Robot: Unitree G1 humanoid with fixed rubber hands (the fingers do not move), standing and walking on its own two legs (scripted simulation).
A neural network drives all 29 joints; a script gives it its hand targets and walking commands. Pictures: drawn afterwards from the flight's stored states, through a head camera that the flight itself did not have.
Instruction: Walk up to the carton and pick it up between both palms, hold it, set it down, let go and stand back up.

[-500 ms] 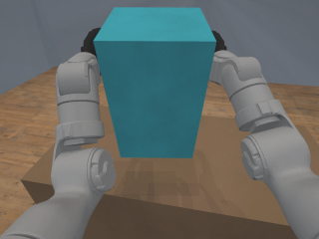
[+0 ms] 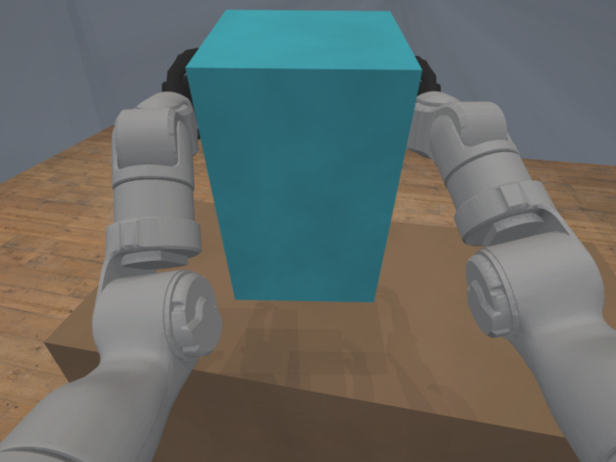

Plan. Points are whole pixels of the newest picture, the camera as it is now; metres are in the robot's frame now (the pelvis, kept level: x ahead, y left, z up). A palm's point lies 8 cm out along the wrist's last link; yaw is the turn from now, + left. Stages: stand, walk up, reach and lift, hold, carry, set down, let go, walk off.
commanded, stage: hold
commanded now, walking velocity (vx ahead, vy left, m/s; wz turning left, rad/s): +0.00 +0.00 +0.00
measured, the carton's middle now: (305, 167) +0.36 -0.01 +0.28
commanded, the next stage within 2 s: none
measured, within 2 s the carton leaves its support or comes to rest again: neither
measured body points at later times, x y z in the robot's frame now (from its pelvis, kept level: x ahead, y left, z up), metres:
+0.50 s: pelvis +0.00 +0.00 +0.00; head -0.09 +0.02 +0.44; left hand +0.39 +0.13 +0.35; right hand +0.38 -0.15 +0.34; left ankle -0.02 +0.14 -0.75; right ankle +0.03 -0.10 -0.75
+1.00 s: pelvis +0.00 +0.01 +0.00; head -0.09 +0.02 +0.44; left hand +0.39 +0.13 +0.35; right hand +0.39 -0.15 +0.34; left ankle -0.01 +0.14 -0.75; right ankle +0.03 -0.10 -0.75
